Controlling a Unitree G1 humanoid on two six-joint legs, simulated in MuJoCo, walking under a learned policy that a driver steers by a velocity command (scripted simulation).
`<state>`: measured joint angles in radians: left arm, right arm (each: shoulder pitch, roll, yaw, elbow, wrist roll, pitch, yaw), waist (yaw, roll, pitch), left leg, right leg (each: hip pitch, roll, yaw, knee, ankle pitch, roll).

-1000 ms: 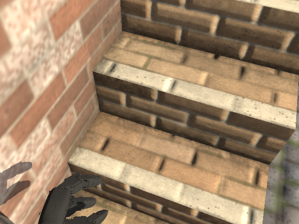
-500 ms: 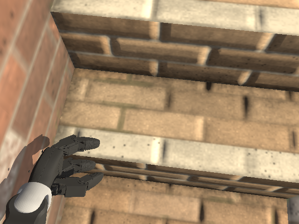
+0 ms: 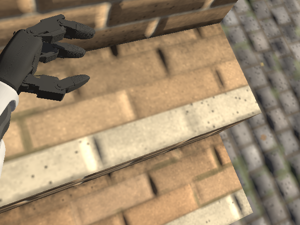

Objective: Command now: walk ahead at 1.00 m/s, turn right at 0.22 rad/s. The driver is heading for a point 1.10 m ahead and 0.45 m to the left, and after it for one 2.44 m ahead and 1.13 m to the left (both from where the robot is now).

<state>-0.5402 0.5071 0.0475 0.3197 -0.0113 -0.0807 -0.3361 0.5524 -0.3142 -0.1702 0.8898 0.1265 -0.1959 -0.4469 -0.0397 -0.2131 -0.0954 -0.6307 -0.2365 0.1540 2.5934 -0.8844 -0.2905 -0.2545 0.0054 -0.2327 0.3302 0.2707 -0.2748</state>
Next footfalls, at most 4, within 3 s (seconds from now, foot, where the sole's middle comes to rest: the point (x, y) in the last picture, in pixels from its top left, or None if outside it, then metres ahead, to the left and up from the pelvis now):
0.12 left None -0.21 0.12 -0.19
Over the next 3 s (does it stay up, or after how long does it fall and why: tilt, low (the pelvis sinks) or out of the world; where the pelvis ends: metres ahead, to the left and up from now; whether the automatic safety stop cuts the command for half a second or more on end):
falls after 0.20 s (tilt)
